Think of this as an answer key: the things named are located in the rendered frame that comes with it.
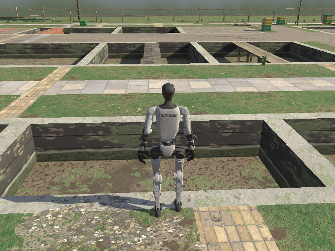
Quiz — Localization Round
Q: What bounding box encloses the left robot hand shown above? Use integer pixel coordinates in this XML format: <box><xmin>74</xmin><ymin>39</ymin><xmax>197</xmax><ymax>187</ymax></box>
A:
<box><xmin>138</xmin><ymin>150</ymin><xmax>150</xmax><ymax>164</ymax></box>

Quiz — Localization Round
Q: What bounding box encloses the right robot hand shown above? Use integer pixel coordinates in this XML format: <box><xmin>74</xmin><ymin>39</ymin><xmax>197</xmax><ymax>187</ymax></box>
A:
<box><xmin>185</xmin><ymin>148</ymin><xmax>195</xmax><ymax>161</ymax></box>

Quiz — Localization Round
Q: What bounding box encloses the left robot forearm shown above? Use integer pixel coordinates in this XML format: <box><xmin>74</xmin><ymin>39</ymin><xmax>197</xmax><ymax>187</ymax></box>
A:
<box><xmin>139</xmin><ymin>127</ymin><xmax>149</xmax><ymax>151</ymax></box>

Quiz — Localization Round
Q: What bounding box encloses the humanoid robot torso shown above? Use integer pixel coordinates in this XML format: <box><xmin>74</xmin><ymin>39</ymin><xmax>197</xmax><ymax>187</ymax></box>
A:
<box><xmin>155</xmin><ymin>104</ymin><xmax>180</xmax><ymax>157</ymax></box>

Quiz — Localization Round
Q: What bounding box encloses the right robot forearm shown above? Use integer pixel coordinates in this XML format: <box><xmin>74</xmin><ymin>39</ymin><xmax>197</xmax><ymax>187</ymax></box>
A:
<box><xmin>186</xmin><ymin>128</ymin><xmax>195</xmax><ymax>150</ymax></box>

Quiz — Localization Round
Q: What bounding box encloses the robot left upper arm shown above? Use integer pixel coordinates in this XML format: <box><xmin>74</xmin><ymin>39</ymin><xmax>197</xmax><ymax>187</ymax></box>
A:
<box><xmin>144</xmin><ymin>106</ymin><xmax>157</xmax><ymax>135</ymax></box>

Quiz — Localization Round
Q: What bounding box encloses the robot right foot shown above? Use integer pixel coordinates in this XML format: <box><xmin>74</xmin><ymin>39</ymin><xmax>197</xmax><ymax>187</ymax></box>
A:
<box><xmin>174</xmin><ymin>199</ymin><xmax>182</xmax><ymax>212</ymax></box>

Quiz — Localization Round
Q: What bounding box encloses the robot right upper arm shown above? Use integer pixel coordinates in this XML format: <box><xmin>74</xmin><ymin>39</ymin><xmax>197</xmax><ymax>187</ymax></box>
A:
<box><xmin>179</xmin><ymin>106</ymin><xmax>192</xmax><ymax>135</ymax></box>

